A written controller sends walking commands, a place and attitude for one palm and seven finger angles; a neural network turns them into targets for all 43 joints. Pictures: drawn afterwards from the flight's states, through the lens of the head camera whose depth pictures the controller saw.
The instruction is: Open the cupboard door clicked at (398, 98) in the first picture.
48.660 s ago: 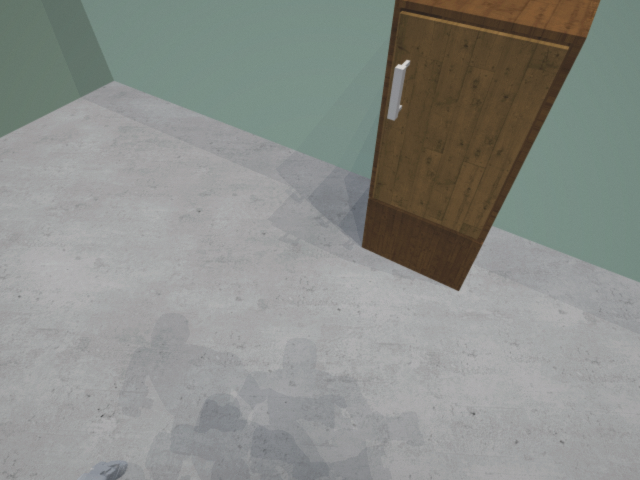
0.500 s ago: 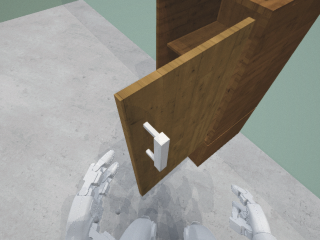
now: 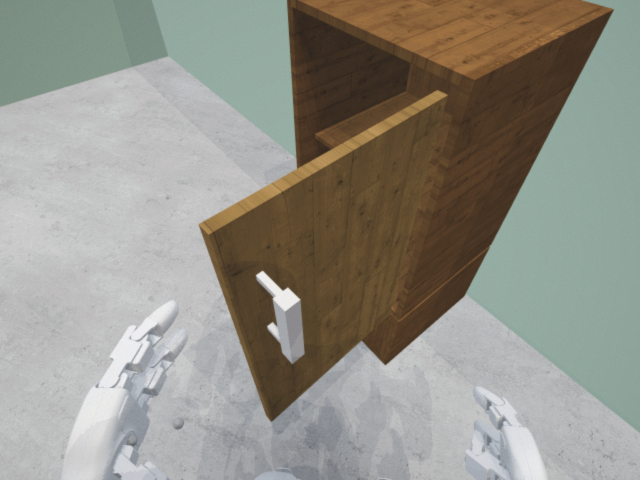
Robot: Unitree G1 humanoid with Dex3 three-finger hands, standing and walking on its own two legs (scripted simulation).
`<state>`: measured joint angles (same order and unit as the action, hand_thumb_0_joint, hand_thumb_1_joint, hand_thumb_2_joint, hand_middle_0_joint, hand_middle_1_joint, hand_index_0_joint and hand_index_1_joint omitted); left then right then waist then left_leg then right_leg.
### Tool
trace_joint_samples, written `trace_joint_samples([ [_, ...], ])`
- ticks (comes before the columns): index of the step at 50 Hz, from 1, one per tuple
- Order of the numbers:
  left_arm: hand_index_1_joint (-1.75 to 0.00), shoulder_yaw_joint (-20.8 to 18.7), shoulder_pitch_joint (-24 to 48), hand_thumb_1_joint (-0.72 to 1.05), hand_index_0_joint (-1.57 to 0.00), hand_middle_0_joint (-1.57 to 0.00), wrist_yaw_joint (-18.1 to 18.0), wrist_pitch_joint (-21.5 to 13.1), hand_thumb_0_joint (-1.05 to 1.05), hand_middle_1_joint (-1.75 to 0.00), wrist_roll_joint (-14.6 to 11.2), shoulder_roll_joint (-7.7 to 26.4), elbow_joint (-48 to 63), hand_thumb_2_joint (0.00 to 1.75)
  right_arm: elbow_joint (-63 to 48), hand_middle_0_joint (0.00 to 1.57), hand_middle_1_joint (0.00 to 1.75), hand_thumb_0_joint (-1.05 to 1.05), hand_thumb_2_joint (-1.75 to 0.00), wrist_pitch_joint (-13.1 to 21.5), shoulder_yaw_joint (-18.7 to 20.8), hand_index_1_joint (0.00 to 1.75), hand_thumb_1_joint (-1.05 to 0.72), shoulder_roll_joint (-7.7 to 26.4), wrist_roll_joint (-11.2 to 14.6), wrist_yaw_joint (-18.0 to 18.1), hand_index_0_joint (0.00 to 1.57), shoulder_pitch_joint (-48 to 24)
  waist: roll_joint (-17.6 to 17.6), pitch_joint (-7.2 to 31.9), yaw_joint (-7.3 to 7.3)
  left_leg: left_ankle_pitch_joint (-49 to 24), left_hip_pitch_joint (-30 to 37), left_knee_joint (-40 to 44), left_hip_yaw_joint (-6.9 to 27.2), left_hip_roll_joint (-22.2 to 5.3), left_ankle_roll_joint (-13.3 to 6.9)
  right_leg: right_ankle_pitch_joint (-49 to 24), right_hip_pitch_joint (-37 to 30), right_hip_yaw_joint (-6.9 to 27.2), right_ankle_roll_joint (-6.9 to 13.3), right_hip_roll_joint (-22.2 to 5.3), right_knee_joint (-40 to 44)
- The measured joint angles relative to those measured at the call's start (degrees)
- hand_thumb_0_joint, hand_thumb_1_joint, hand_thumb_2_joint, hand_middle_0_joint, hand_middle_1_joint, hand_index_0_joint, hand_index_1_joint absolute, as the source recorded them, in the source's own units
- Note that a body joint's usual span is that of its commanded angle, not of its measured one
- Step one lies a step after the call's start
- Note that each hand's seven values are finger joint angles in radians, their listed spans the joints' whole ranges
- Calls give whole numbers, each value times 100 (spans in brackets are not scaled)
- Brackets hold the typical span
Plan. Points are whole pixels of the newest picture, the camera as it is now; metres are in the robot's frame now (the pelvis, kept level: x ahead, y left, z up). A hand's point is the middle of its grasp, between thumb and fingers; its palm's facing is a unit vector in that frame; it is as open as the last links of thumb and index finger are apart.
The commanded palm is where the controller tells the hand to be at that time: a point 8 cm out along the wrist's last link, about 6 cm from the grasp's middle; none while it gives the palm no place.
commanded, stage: draw the hand back to the body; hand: left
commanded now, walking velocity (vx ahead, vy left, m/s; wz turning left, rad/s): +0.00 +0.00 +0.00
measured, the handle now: (279, 318) +0.31 +0.07 +0.04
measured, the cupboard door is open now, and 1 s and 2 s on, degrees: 93 93 93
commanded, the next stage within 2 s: step back with the hand held close in 1.20 s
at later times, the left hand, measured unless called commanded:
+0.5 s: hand (74, 361) +0.20 +0.22 +0.16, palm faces +0.28 -0.87 -0.39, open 12.9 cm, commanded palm +0.15 +0.27 +0.19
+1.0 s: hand out of the picture +0.22 +0.27 +0.23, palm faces +0.43 -0.82 -0.39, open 7.7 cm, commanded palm +0.17 +0.31 +0.25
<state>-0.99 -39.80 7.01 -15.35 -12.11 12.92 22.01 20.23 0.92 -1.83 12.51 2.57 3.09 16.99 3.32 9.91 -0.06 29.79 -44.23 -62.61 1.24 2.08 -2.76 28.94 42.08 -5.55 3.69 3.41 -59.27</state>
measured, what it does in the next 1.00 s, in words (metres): rises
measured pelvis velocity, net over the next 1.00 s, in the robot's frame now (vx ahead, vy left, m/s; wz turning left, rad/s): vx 0.03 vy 0.01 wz -0.02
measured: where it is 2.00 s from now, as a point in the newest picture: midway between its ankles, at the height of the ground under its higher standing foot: outside the picture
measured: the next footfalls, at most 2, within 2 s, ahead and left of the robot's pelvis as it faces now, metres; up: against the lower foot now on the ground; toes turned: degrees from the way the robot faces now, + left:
none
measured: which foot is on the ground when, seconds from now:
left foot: down 0.00-1.00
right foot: down 0.00-1.00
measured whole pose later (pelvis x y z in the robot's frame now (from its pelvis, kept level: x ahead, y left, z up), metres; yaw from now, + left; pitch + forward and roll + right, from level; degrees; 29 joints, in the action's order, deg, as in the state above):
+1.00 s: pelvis +0.03 +0.01 +0.08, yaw -1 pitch -3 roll -1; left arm -19.3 -27.2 -6.1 -2.4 -5.1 20.1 23.6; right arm 33.9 3.0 -1.8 13.5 1.3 3.4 11.5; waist 3.5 0.0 3.3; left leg 15.5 -6.4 -25.3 -0.5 3.4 -3.8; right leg 14.7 5.4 -1.4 2.0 2.6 -23.5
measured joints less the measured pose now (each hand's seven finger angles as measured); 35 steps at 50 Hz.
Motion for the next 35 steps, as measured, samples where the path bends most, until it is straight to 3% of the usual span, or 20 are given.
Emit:
trace_joint_samples([
  [7, -30, -537, -23, -47, -15, -15, 314, 64, -1, -30, -384, 174, 28, 32, 132, 20, 30, 1, -90, 170, 110, 30, -91, 163, 69, 62, 20, -25, 23, 6, -10, -79, 418, 313, 67, -37, 68, -91, -436, -34, 43, 50, 347],
  [11, -30, -549, 10, -39, -16, -15, -496, 740, -1, -30, 319, 449, 209, 35, 243, 20, 30, 1, -90, 24, 151, 30, -91, 113, 28, 289, 20, -37, 18, -46, 94, -229, 898, 758, 36, -56, 74, -249, -898, 30, 65, 77, 783],
  [16, -30, -529, -22, -25, -16, -16, -1170, 1274, -1, -30, 722, 504, 224, 41, 442, 20, 30, 1, -90, -61, 76, 30, -91, 62, -23, 451, 20, -91, 83, -236, 124, -519, 1607, 1496, 11, -47, 49, -561, -1612, 107, 8, 80, 1544],
  [23, -30, -703, 276, -2, -17, -17, -1418, 1402, -1, -30, 853, 589, 171, 51, 829, 20, 30, 1, -90, 153, -84, 30, -91, 46, -65, 438, 20, -186, 88, -527, 226, -832, 2442, 2318, -37, 48, -19, -837, -2409, 205, -55, -6, 2279],
  [35, -31, -1318, 769, 39, -19, -19, -1348, 1380, 0, -30, 792, 718, 286, 68, 1215, 20, 30, 1, -90, 335, -130, 30, -91, 0, -123, 185, 20, -459, 64, -770, 328, -1168, 3397, 3260, -126, 136, -87, -1140, -3296, 352, -148, -86, 3108],
])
